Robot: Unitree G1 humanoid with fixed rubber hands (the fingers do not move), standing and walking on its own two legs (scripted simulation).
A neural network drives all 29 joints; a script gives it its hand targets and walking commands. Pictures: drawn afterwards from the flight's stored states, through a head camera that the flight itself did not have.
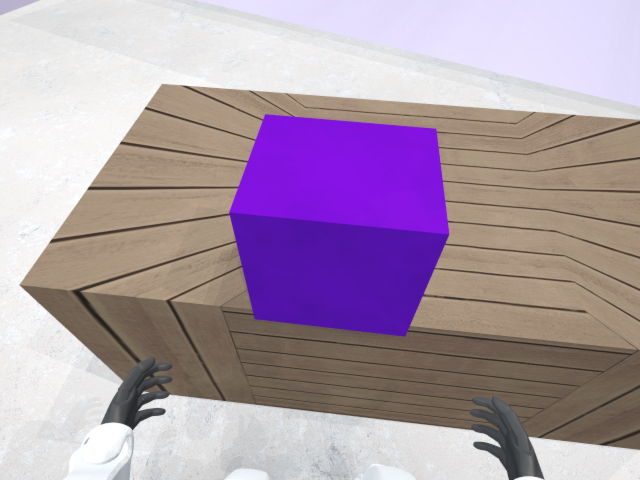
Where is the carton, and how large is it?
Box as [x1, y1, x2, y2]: [229, 114, 448, 336]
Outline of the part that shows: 265,114 229,211 254,317 258,319 404,336 448,235 436,130 433,128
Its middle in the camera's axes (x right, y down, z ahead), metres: +0.03 -0.02 +0.64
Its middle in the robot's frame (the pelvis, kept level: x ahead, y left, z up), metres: +0.48 -0.01 -0.01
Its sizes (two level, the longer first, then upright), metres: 0.267 0.214 0.277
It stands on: a pedestal, 0.60 m high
